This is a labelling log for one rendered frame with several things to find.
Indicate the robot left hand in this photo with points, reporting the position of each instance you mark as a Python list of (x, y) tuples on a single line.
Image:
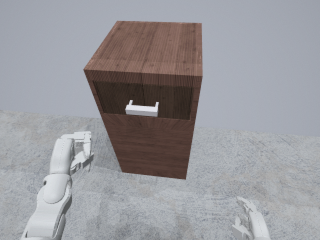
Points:
[(64, 152)]

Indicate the robot right hand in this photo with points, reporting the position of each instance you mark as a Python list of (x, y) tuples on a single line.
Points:
[(254, 226)]

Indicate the cabinet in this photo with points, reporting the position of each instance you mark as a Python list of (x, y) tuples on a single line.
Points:
[(158, 53)]

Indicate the handle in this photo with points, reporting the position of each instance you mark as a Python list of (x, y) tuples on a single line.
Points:
[(142, 110)]

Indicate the drawer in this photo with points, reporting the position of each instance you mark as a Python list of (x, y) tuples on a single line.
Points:
[(175, 102)]

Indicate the left robot forearm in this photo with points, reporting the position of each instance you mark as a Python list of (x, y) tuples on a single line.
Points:
[(53, 201)]

